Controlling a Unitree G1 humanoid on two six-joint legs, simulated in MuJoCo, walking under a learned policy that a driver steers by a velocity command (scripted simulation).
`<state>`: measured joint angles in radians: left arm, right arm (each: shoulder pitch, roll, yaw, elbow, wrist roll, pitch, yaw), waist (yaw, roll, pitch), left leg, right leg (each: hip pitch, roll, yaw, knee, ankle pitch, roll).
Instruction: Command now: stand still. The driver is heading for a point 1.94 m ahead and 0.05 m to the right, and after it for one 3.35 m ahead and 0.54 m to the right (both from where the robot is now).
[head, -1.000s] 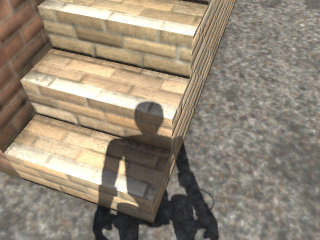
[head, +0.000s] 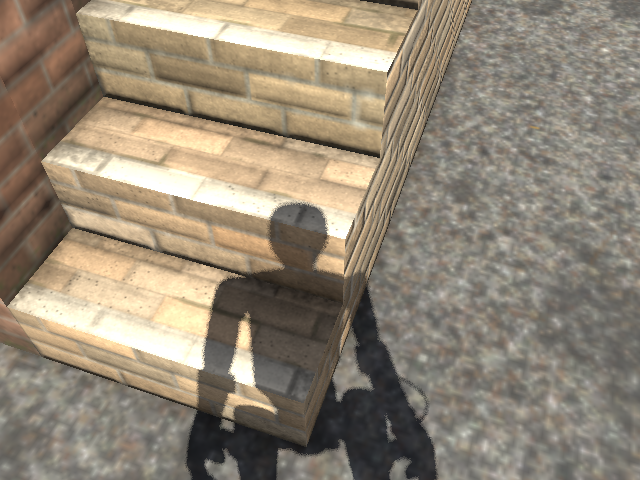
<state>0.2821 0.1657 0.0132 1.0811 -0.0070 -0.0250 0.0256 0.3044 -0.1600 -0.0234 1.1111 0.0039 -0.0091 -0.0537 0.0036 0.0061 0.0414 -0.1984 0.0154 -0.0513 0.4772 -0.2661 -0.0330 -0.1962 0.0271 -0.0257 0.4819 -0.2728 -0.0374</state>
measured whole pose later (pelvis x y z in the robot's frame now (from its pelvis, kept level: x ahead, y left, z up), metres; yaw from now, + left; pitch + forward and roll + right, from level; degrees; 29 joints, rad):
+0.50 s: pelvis +0.00 +0.00 +0.00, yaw +0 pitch -1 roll +0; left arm 0.28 0.16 0.01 1.08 -0.01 -0.03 0.03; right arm 0.31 -0.16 -0.02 1.11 0.00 -0.01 -0.05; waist 0.00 0.01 0.04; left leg -0.20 0.02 -0.05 0.48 -0.27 -0.03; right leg -0.20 0.03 -0.03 0.48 -0.27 -0.04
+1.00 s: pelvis +0.00 +0.00 +0.00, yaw +0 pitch -1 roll +0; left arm 0.29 0.16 0.01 1.08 -0.01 -0.03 0.03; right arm 0.31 -0.16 -0.02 1.11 0.00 -0.01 -0.05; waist 0.00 0.01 0.04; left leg -0.20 0.02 -0.05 0.48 -0.27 -0.03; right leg -0.20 0.03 -0.03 0.48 -0.27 -0.04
